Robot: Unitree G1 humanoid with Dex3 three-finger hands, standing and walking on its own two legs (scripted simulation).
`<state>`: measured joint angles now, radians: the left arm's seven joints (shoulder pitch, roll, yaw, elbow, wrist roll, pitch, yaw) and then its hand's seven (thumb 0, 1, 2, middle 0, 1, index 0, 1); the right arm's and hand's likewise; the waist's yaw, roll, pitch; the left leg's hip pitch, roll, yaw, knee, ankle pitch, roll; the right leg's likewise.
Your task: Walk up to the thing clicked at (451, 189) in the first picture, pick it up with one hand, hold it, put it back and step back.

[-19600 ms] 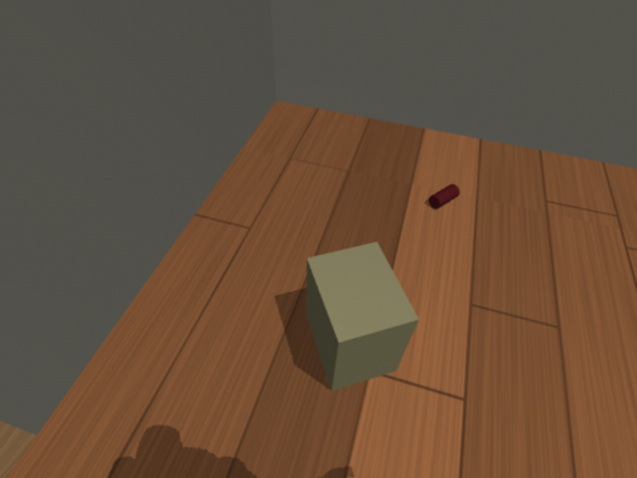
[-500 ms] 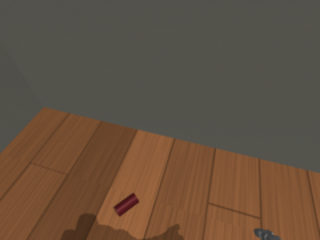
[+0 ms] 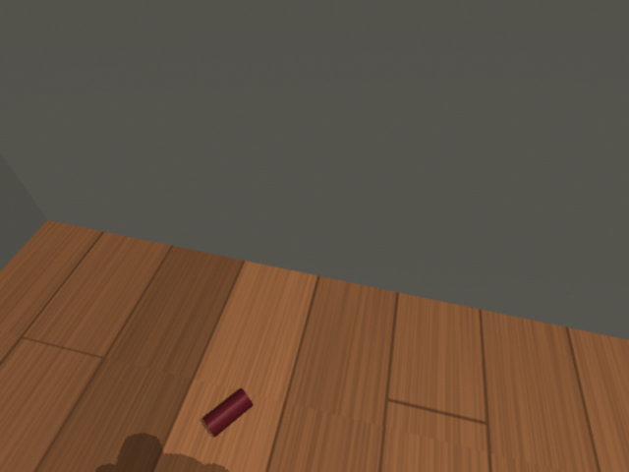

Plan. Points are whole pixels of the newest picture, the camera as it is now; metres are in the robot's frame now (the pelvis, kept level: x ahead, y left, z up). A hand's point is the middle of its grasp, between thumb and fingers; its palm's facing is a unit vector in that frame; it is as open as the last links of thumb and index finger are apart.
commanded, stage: walk up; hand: left
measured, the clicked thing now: (228, 411) +0.42 +0.22 -0.75
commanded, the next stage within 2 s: stand in 0.38 s
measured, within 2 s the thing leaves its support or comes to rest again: neither
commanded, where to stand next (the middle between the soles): +0.03 -0.01 m, yaw -1 degrees
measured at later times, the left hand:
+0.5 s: hand out of the picture +0.07 +0.26 -0.16, palm faces -0.02 -0.94 -0.34, open 7.4 cm
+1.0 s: hand out of the picture +0.09 +0.26 -0.16, palm faces -0.02 -0.94 -0.35, open 7.4 cm
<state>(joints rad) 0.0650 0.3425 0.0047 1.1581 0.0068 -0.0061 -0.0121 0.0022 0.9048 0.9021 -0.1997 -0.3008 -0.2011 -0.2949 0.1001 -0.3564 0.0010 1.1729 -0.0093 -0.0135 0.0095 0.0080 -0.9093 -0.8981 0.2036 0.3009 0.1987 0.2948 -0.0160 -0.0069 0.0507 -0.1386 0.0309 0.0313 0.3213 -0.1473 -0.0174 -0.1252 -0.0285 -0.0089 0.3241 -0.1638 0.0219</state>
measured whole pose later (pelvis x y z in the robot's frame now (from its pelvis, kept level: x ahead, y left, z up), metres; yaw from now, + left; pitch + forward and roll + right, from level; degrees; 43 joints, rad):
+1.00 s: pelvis +0.02 +0.00 +0.00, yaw +1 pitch -2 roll +0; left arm 0.11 0.36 0.00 1.14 0.02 -0.01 0.00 0.00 0.90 0.90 -0.20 -0.30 -0.20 -0.29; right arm 0.10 -0.35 0.00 1.14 -0.01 -0.01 0.01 0.01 -0.91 -0.90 0.20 0.30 0.20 0.29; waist 0.00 0.00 0.03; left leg -0.12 0.02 0.02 0.32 -0.17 -0.01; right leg -0.10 -0.04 -0.02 0.31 -0.18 0.03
